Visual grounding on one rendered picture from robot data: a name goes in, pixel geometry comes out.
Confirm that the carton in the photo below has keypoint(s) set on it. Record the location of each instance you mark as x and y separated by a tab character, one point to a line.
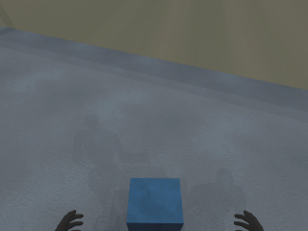
155	204

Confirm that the left robot hand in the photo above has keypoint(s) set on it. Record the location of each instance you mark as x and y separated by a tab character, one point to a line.
66	223

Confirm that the right robot hand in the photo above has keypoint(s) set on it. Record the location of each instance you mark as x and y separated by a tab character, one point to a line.
253	223

